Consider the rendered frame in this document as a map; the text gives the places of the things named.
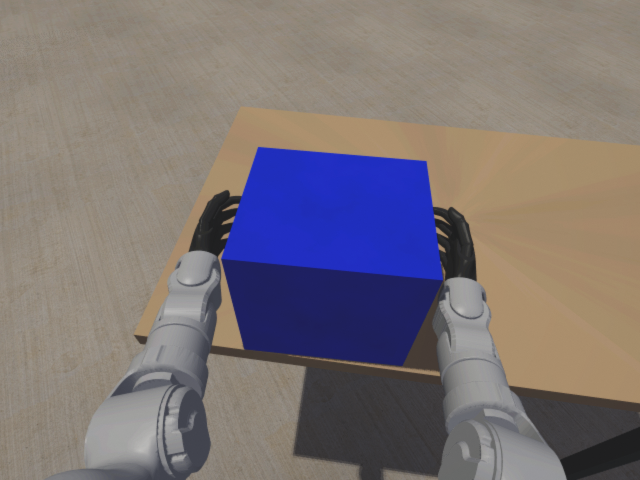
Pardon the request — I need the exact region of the right robot forearm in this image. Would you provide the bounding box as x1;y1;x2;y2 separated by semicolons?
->
432;277;567;480

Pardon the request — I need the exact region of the left robot upper arm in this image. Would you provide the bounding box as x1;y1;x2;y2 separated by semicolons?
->
44;384;211;480

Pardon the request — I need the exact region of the robot left hand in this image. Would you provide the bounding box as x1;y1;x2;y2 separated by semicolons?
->
189;190;242;257

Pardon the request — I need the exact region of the table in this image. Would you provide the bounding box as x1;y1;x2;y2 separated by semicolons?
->
134;106;640;480

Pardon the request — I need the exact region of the left robot forearm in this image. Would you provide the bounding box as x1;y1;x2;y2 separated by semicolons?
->
84;251;222;469

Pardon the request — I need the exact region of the robot right hand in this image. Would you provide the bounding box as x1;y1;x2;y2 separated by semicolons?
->
433;207;477;282

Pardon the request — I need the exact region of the carton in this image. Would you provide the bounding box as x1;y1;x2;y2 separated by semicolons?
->
221;147;443;366

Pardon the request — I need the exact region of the right robot upper arm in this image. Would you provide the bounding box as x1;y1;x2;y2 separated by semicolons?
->
438;418;566;480

